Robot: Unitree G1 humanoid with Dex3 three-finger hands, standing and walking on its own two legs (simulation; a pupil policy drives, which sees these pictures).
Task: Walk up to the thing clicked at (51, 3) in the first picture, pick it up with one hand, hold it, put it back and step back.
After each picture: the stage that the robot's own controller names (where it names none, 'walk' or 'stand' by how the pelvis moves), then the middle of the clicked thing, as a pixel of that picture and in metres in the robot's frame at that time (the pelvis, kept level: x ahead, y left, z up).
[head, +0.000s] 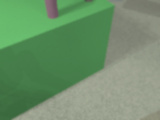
stand; out of the picture +0.90 +0.22 +0.06
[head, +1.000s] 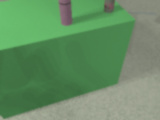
rise first; (65, 3) +0.84 +0.16 +0.07
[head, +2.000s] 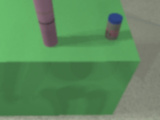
rise first; (46, 21) +0.59 +0.23 +0.06
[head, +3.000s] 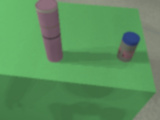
stand; (51, 34) +0.50 +0.14 +0.09
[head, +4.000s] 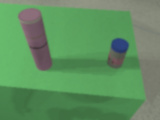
stand; (38, 43) +0.47 +0.19 +0.07
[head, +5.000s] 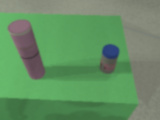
stand; (29, 53) +0.44 +0.23 +0.06
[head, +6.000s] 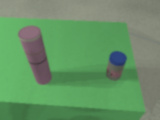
stand; (37, 59) +0.43 +0.20 +0.05
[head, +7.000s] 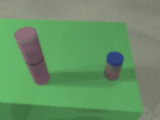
stand; (34, 59) +0.43 +0.21 +0.05
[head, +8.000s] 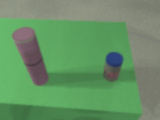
stand; (33, 60) +0.42 +0.21 +0.05
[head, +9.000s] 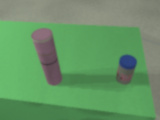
rise first; (49, 60) +0.43 +0.19 +0.05
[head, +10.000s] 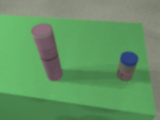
go down; (49, 55) +0.44 +0.19 +0.05
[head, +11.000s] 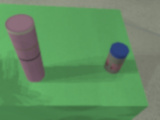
go down; (29, 54) +0.42 +0.17 +0.08
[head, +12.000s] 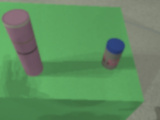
approach; (26, 48) +0.44 +0.18 +0.08
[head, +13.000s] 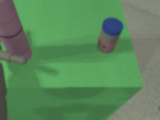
close in; (10, 30) +0.46 +0.19 +0.12
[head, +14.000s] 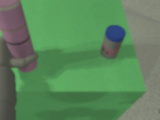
lift; (18, 38) +0.44 +0.19 +0.11
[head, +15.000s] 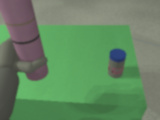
lift; (26, 39) +0.34 +0.17 +0.25
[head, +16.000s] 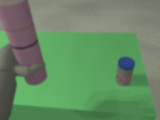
hold; (25, 44) +0.33 +0.18 +0.25
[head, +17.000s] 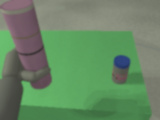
hold; (31, 50) +0.33 +0.16 +0.23
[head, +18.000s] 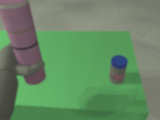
crouch; (26, 45) +0.35 +0.18 +0.23
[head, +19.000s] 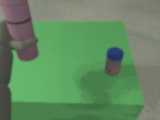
crouch; (19, 21) +0.43 +0.19 +0.24
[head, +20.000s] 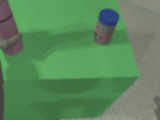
lower; (0, 17) +0.50 +0.20 +0.13
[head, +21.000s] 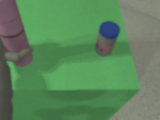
lower; (12, 32) +0.46 +0.19 +0.12
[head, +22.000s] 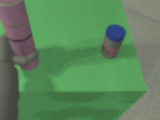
lower; (20, 36) +0.45 +0.18 +0.12
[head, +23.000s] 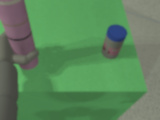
lower; (20, 35) +0.45 +0.18 +0.12
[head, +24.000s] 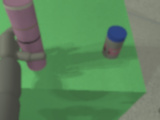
open; (29, 38) +0.45 +0.16 +0.11
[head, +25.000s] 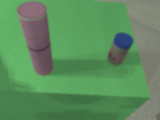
sink last; (39, 44) +0.43 +0.14 +0.10
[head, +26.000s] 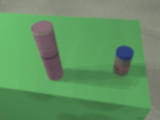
stand; (49, 54) +0.44 +0.18 +0.07
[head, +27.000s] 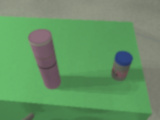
stand; (47, 63) +0.40 +0.16 +0.06
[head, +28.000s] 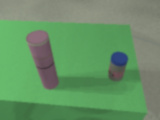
walk; (45, 63) +0.41 +0.17 +0.06
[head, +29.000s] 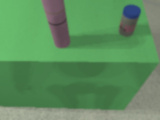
walk; (57, 20) +0.54 +0.12 +0.08
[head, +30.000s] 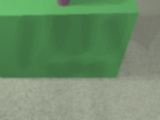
walk; out of the picture +0.83 +0.13 +0.08
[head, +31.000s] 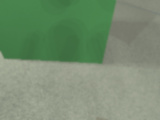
stand; out of the picture +1.19 +0.18 +0.07
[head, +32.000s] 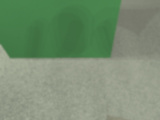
stand; out of the picture +1.13 +0.16 +0.07
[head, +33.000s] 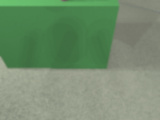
stand; out of the picture +1.13 +0.16 +0.05
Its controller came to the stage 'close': yes
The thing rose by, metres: 0.20
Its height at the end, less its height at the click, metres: +0.00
